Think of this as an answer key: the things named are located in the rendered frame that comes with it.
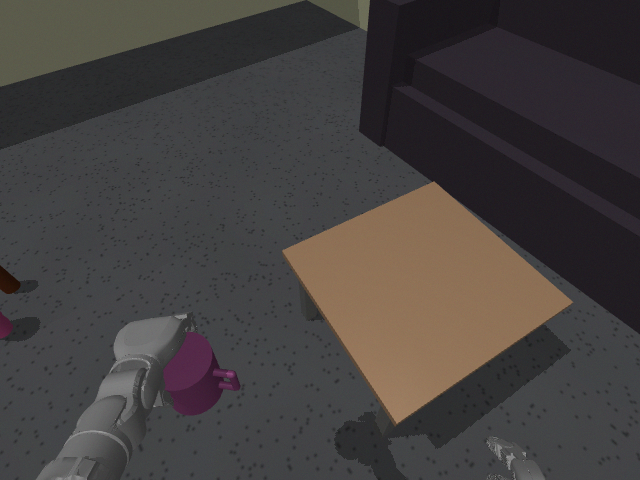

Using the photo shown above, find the sofa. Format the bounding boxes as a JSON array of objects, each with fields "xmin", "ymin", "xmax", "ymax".
[{"xmin": 359, "ymin": 0, "xmax": 640, "ymax": 334}]

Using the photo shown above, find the coffee table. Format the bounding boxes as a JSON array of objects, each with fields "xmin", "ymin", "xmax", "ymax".
[{"xmin": 282, "ymin": 181, "xmax": 573, "ymax": 439}]

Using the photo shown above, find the left robot arm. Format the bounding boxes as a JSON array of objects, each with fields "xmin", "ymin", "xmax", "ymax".
[{"xmin": 36, "ymin": 354, "xmax": 164, "ymax": 480}]

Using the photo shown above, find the right robot hand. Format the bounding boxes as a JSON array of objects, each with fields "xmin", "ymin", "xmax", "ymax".
[{"xmin": 486, "ymin": 436, "xmax": 546, "ymax": 480}]

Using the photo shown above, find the left robot hand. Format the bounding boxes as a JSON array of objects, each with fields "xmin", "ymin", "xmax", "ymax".
[{"xmin": 113, "ymin": 312, "xmax": 198, "ymax": 408}]

